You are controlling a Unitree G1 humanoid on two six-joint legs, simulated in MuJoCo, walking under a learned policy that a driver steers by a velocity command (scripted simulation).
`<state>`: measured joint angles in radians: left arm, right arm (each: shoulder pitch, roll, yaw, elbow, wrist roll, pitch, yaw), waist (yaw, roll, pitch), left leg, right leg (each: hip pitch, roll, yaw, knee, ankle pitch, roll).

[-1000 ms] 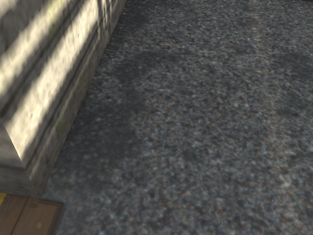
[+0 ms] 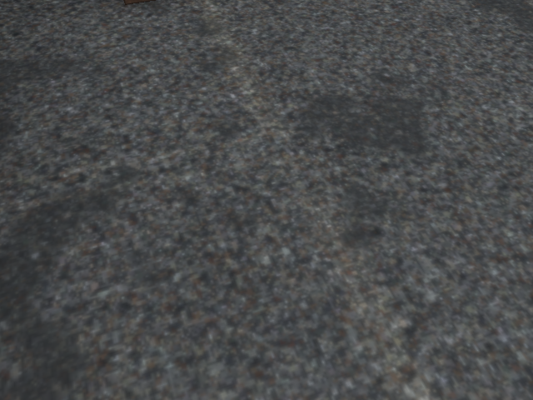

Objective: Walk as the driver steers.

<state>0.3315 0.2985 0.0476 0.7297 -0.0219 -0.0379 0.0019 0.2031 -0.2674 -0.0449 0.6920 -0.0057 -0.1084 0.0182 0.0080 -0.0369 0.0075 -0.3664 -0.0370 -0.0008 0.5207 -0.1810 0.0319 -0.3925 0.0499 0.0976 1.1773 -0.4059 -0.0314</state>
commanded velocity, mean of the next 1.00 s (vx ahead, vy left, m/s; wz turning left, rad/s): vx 0.22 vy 0.00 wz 0.23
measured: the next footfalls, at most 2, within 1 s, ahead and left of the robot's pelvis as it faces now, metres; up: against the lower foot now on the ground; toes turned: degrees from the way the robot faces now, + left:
right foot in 0.30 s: +0.32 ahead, -0.13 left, +0.00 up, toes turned +0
left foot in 0.70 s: +0.15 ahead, +0.09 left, +0.00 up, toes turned +11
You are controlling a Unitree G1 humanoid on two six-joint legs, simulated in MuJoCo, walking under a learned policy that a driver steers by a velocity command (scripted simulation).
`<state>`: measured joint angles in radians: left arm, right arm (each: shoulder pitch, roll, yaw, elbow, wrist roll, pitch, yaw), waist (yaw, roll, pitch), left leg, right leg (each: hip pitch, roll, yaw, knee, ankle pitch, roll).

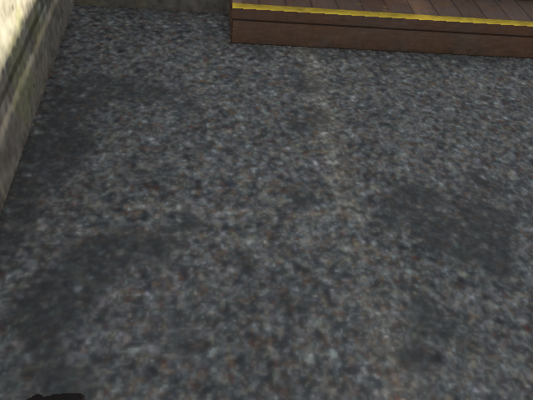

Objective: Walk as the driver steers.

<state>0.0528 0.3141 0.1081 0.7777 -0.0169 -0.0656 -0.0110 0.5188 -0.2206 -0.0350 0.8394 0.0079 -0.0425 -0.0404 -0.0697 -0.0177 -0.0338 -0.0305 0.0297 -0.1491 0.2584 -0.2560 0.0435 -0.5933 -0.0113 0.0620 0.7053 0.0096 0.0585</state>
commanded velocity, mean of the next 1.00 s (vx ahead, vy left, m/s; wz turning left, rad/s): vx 0.48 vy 0.00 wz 0.02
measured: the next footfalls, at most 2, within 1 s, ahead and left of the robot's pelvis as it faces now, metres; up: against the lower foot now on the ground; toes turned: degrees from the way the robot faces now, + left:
right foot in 0.18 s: +0.22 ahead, -0.16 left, +0.00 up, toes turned +6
left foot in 0.64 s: +0.51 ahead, +0.13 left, +0.00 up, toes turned +8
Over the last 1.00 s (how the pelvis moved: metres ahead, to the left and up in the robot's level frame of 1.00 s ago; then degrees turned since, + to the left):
0.22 0.01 0.03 19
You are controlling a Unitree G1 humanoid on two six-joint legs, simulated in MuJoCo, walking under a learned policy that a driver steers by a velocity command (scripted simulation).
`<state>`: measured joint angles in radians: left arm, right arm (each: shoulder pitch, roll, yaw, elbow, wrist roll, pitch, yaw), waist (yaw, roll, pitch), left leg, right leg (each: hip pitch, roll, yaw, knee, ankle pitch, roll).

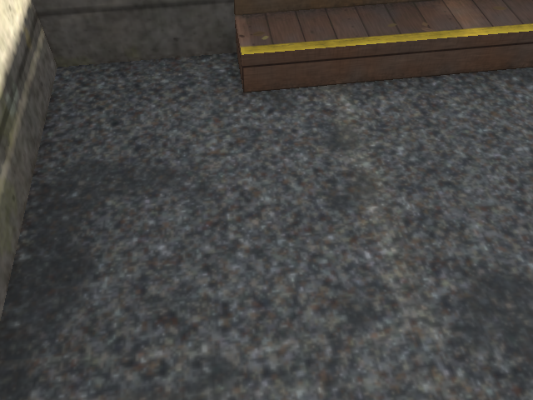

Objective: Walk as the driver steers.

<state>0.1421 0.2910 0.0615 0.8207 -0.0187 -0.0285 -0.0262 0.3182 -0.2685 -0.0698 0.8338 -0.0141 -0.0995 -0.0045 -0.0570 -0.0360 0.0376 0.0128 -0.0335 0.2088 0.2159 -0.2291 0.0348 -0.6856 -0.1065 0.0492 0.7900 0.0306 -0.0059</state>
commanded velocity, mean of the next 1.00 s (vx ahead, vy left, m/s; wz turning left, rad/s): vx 0.50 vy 0.00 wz -0.42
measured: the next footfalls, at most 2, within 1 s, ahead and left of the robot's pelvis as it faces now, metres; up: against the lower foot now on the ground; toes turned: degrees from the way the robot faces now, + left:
right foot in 0.18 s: +0.27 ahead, -0.13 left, +0.00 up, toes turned -9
left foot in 0.66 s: +0.60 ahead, -0.01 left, +0.00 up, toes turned -25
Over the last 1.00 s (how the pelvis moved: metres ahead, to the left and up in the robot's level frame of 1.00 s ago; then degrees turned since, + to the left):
0.54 0.04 -0.01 -3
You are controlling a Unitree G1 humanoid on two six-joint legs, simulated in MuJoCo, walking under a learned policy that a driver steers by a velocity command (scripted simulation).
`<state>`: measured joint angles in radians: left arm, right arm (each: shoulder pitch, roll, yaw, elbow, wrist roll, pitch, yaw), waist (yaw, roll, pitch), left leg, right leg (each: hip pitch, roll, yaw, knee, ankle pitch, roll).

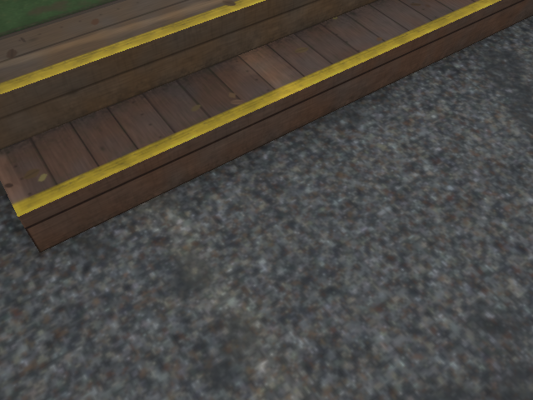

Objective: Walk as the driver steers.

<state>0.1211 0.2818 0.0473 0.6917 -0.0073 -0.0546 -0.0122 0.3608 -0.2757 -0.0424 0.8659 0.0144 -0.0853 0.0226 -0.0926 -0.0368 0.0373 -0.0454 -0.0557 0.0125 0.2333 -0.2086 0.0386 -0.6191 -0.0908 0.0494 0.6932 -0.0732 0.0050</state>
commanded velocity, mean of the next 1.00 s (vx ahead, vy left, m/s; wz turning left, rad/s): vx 0.50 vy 0.00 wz -0.02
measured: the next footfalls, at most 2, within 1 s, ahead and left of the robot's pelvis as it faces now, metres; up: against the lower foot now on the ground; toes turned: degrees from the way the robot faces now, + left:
right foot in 0.16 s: +0.27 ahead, -0.14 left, +0.00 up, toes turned -1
left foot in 0.68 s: +0.57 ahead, +0.09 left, +0.00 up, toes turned +2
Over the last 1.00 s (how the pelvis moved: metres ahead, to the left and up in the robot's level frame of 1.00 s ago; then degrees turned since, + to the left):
0.57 -0.11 0.00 -25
